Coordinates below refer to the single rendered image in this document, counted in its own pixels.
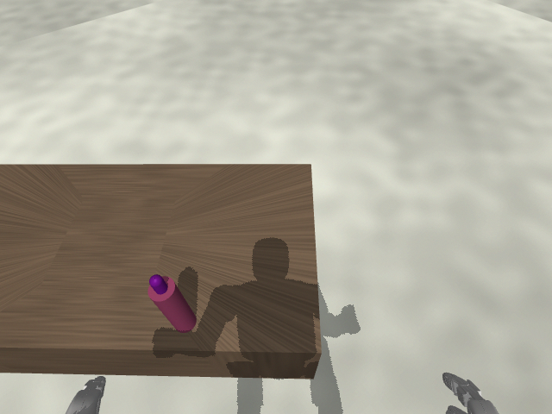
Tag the right robot hand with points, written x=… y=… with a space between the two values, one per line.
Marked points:
x=469 y=395

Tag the bottle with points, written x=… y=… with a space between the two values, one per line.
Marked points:
x=168 y=298

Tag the left robot hand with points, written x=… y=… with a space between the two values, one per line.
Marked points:
x=88 y=401

